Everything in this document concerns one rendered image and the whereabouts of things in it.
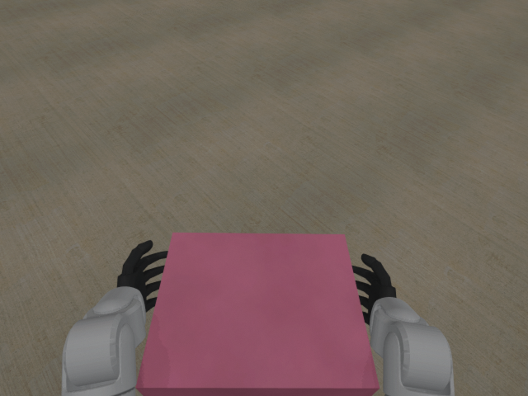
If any robot right forearm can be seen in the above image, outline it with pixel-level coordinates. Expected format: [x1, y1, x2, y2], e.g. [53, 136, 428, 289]
[370, 297, 455, 396]

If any carton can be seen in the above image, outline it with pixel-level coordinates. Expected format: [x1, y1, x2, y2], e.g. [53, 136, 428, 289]
[135, 233, 380, 396]

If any robot left forearm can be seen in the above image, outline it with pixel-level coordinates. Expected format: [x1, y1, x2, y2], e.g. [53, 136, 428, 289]
[61, 286, 146, 396]

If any left robot hand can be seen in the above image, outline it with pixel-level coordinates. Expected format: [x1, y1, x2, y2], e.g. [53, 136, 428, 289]
[116, 240, 168, 312]

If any right robot hand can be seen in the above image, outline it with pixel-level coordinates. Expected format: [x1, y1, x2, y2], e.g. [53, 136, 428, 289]
[352, 254, 396, 326]

